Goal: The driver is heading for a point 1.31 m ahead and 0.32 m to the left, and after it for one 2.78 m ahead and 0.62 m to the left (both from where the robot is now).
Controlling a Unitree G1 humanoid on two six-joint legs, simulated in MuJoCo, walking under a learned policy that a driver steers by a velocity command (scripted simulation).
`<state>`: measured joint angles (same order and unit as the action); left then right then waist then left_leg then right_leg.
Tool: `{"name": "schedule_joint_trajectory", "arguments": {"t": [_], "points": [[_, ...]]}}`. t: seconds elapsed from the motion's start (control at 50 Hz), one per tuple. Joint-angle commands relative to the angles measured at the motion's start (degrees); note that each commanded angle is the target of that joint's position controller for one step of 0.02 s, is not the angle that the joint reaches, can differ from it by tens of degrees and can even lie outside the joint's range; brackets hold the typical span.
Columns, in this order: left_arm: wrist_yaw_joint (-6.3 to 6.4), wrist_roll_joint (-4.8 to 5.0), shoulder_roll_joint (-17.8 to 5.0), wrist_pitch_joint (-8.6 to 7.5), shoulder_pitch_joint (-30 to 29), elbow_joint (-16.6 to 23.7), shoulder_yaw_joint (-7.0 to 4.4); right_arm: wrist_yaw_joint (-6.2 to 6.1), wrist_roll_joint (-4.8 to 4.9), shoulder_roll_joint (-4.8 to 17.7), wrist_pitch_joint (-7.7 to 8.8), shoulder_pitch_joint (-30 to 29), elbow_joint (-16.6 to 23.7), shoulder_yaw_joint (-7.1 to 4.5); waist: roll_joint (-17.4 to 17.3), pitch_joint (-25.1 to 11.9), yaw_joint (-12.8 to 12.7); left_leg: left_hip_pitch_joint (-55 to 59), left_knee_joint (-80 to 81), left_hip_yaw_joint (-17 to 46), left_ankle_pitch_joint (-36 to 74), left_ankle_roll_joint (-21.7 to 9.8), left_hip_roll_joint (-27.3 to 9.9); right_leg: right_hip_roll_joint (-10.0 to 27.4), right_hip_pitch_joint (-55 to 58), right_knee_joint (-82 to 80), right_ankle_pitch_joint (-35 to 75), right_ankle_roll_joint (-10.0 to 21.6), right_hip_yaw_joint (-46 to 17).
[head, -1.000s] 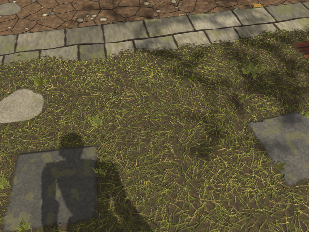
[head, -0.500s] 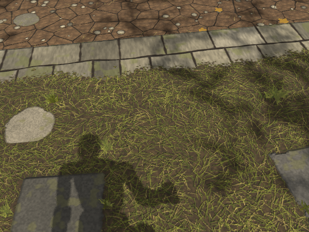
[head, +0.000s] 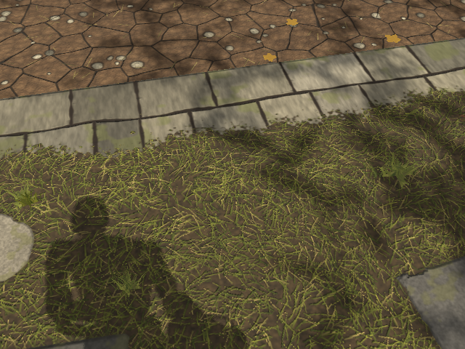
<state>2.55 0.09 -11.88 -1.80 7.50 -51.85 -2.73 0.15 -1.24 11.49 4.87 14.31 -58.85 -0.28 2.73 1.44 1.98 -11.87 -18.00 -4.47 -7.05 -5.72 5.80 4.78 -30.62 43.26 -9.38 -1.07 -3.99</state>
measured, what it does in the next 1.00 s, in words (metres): steps on the spot: right foot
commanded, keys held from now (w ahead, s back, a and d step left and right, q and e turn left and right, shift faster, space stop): shift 0.98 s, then w+shift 0.02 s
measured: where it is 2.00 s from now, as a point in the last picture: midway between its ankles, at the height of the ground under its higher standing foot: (290, 319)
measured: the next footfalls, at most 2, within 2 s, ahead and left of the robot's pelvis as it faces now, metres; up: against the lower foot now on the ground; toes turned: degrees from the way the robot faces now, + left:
right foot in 0.10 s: +0.12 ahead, -0.15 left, +0.00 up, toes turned +0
right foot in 1.38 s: +0.27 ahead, -0.21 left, +0.00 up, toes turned -6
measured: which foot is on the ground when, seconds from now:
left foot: down 0.00-1.00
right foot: up 0.00-0.08, down 0.10-1.00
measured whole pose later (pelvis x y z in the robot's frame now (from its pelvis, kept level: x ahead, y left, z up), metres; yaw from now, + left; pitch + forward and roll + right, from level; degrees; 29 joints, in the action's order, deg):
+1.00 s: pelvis +0.06 -0.02 +0.00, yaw +0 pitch -1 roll +0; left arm 2.9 0.1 -10.1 0.2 11.2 -64.8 -2.5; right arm -1.6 -0.1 9.6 1.1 16.0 -63.7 -0.6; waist 0.4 2.3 0.1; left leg -8.0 -25.9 -3.4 -16.7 -3.3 2.3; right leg 0.8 -13.7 27.0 -11.9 -0.8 -1.0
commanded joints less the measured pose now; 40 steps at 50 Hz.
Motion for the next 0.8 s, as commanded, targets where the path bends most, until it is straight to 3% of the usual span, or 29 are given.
{"name": "schedule_joint_trajectory", "arguments": {"t": [0.02,0.06,0.08,0.1,0.12,0.14,0.16,0.18,0.26,0.36,0.8], "points": [[0.1,0.04,-4.2,1.16,3.8,0.6,-0.89,-0.77,0.38,8.7,-0.33,-2.4,2.8,-1.58,-6.6,-4.0,-2.3,-4.3,4.8,9.3,15.4,-7.2,-16.9,-0.2,12.1,-5.4,0.3,0.1,0.6],[0.1,-0.4,-4.3,0.97,3.6,0.1,-1.01,-0.84,1.24,7.7,-0.95,-3.0,2.7,-1.39,-5.5,-2.6,-3.1,-4.6,2.9,10.5,4.3,-6.2,-15.9,-0.8,15.4,-13.6,1.1,1.2,1.7],[0.14,-0.94,-5.0,0.86,4.1,-0.4,-1.15,-0.8,1.66,6.7,-1.13,-1.3,2.1,-1.1,-4.0,-2.1,-3.1,-4.9,1.4,10.5,-0.1,-4.2,-14.0,-0.5,18.2,-18.6,5.3,1.9,1.4],[0.3,-1.24,-6.5,0.77,5.5,-0.9,-1.45,-0.75,1.26,5.9,-1.07,1.0,1.6,-0.85,-2.1,-2.7,-2.3,-6.2,-0.9,10.0,-3.8,-2.1,-11.8,2.0,21.8,-19.0,13.1,2.8,-1.0],[0.49,-0.61,-9.5,0.91,5.1,-1.1,-1.98,-0.58,0.67,6.1,-0.9,5.9,0.8,-1.21,2.9,-3.2,1.4,-9.2,-1.9,7.7,-8.7,-0.3,-7.6,3.7,25.0,-16.8,17.8,4.6,-2.5],[0.17,0.17,-8.1,1.01,4.3,-2.4,-2.08,-0.89,0.79,4.9,-1.36,6.0,0.6,-1.04,6.6,-2.9,1.4,-7.0,-1.5,4.3,-9.4,0.9,-5.4,2.1,21.3,-17.7,8.1,5.5,-2.1],[-0.14,0.16,-5.1,0.88,3.6,-2.4,-1.58,-1.19,0.86,5.6,-1.85,3.1,0.8,-1.1,4.2,-1.4,-0.1,-5.1,-2.5,3.5,-8.8,1.6,-5.2,0.6,18.4,-19.0,3.9,4.6,-1.8],[-0.22,-0.24,-4.1,0.67,2.8,-2.6,-1.27,-1.52,0.99,5.4,-2.36,1.5,1.2,-1.09,2.8,-1.6,-0.3,-4.2,-3.0,3.5,-7.5,1.8,-5.6,0.1,17.8,-19.2,4.5,3.8,-1.3],[-0.15,-0.03,-4.8,-0.21,3.4,-4.3,-1.51,-1.72,0.89,5.8,-3.07,1.0,0.6,-1.17,0.4,-3.4,-0.9,-1.8,-4.5,4.1,-0.2,1.7,-6.7,-1.0,20.2,-17.2,12.0,3.5,0.0],[0.0,0.15,-4.8,0.11,4.0,-6.0,-1.45,-1.64,1.22,5.3,-3.46,0.8,-0.4,-1.19,-1.6,-3.5,-1.3,-0.1,-5.7,4.2,4.2,1.9,-7.0,-1.6,20.9,-16.1,14.2,3.8,0.6],[0.37,-0.02,-3.4,1.78,3.9,-10.4,-0.8,-1.89,1.06,3.7,-3.59,3.4,-3.6,-1.06,-2.8,1.3,-1.9,-1.9,-1.9,5.8,-2.5,2.0,-8.2,-2.8,21.0,-18.4,5.9,2.5,1.6]]}}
